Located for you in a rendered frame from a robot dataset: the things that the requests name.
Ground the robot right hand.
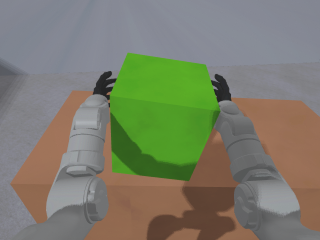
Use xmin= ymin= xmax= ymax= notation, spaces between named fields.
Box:
xmin=211 ymin=74 xmax=232 ymax=103

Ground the robot left hand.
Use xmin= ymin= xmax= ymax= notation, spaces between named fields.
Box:
xmin=92 ymin=71 xmax=117 ymax=108

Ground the robot right forearm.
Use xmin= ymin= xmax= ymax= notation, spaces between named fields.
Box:
xmin=214 ymin=100 xmax=301 ymax=219

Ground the robot left upper arm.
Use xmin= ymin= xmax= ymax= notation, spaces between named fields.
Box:
xmin=10 ymin=176 xmax=109 ymax=240

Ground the pedestal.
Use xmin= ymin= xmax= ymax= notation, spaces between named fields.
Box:
xmin=10 ymin=90 xmax=320 ymax=240

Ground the robot left forearm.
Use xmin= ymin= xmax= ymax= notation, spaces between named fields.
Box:
xmin=46 ymin=94 xmax=110 ymax=216

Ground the robot right upper arm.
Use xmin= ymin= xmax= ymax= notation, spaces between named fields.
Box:
xmin=234 ymin=179 xmax=320 ymax=240

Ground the carton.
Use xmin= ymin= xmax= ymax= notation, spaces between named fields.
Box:
xmin=109 ymin=52 xmax=221 ymax=181

